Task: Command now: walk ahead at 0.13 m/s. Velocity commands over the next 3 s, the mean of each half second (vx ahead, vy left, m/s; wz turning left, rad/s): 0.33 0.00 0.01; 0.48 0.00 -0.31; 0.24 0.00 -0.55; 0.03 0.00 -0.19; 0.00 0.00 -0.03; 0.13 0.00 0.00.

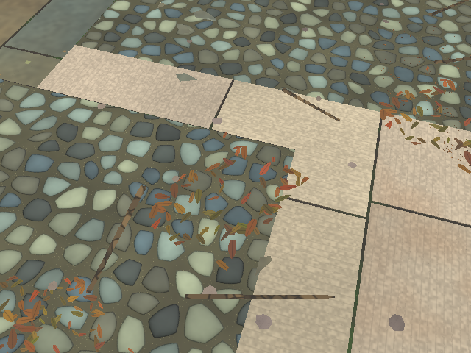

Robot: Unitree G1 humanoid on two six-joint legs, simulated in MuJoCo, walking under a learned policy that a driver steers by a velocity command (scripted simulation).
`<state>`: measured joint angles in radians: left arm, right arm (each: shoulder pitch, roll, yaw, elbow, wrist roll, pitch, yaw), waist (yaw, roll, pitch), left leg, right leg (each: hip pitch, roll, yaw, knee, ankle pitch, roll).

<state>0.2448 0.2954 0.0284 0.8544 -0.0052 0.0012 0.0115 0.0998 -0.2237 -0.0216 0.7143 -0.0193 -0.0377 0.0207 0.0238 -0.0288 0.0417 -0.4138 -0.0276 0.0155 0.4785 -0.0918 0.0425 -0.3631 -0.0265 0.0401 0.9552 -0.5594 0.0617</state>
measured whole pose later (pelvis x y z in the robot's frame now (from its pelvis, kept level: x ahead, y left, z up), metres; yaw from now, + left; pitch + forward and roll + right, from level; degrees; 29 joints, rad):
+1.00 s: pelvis +0.38 +0.04 +0.01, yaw -11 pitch +1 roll +3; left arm 0.13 0.26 0.07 0.81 -0.02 -0.04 -0.02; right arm 0.31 -0.25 -0.07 0.96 -0.01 -0.09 -0.01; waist -0.06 -0.03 0.02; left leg 0.07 -0.04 0.22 0.20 -0.28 0.02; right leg -0.69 -0.11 0.02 0.74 0.03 -0.04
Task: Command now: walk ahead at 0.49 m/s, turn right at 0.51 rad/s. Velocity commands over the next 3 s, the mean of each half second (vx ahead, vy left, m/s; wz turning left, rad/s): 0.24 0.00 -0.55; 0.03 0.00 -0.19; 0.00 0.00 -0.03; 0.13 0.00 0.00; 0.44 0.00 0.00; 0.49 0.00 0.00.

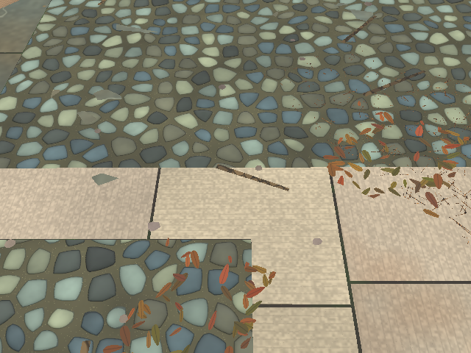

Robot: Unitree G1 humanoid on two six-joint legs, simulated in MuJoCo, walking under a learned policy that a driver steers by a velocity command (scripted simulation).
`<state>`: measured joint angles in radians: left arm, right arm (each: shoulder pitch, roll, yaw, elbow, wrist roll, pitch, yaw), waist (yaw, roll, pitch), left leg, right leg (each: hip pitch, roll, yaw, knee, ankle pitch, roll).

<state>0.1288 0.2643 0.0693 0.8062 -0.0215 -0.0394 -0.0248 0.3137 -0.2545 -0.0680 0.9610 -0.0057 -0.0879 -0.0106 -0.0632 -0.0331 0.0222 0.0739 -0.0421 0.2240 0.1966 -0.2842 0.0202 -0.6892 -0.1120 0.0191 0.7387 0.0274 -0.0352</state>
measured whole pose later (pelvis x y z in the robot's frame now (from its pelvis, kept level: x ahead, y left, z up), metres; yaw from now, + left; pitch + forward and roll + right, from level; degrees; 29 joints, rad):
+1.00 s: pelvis +0.26 -0.03 +0.00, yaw -21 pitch +0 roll +0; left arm 0.20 0.26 0.05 0.77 0.02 0.04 0.02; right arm 0.15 -0.25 -0.02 0.86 -0.02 -0.02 0.00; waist -0.02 0.01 0.03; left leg -0.26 0.02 -0.04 0.50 -0.23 -0.04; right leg -0.20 0.01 0.06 0.51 -0.30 0.01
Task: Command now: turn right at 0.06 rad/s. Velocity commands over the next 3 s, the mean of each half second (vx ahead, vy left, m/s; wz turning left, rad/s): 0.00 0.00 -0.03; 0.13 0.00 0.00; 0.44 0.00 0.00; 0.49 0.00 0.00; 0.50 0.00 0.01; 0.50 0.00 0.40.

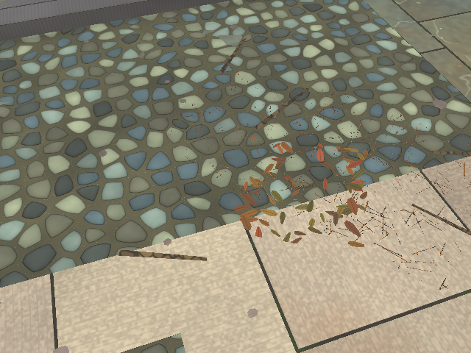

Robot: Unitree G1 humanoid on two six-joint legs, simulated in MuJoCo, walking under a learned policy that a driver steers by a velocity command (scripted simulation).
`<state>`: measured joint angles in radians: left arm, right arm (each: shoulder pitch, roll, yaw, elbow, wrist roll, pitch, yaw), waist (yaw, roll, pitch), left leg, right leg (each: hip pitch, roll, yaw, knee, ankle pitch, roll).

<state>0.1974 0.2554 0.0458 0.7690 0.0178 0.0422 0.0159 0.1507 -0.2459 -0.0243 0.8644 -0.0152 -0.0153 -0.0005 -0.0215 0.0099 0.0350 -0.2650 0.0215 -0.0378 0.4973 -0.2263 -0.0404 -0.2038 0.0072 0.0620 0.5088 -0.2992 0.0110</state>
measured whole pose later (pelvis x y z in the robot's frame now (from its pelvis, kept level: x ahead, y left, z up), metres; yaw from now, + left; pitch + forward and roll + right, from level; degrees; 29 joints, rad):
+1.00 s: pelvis +0.06 +0.03 +0.00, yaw +0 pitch +0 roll -1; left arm 0.31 0.26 0.04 1.01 -0.04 -0.05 0.02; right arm 0.32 -0.22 -0.04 1.10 0.01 -0.10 0.01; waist -0.02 -0.03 0.00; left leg -0.20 -0.02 0.04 0.55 -0.34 0.05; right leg -0.28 0.01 0.06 0.91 -0.47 -0.04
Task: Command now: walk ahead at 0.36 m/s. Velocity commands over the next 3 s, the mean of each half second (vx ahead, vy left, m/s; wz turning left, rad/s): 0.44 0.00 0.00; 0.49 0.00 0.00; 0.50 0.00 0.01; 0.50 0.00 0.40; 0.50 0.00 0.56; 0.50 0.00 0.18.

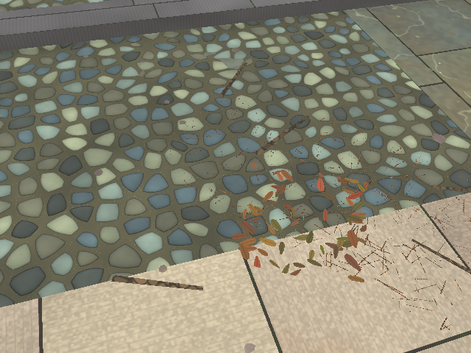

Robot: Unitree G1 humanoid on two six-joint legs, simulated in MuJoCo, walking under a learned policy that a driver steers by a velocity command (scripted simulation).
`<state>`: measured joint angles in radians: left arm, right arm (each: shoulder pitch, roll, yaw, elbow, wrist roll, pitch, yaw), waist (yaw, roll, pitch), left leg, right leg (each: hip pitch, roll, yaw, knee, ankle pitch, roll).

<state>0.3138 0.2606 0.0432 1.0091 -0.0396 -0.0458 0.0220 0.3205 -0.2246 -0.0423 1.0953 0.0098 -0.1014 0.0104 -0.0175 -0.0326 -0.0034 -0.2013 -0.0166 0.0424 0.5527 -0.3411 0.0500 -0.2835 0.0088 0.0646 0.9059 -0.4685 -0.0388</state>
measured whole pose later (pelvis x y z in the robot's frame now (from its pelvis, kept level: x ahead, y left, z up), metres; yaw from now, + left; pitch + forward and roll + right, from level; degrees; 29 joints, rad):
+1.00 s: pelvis +0.55 +0.00 -0.01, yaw +0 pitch +2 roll -1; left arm 0.37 0.26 0.04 1.04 -0.02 -0.07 0.00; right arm 0.05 -0.24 -0.05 0.84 0.01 -0.11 0.03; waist 0.04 -0.01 0.04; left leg -0.48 0.01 0.05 0.57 -0.13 0.06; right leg -0.15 0.01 0.03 0.89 -0.47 -0.03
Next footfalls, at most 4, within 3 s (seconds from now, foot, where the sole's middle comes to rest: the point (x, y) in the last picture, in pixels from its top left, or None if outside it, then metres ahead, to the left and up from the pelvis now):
0.40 right None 0.38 -0.14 -0.77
0.94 left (197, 301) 0.69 0.10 -0.77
1.48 right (269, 220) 1.00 -0.14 -0.77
2.04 left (195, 165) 1.27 0.13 -0.77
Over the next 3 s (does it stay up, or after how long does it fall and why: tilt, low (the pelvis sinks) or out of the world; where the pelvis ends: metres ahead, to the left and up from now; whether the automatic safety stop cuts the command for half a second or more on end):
stays up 1.62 0.24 0.00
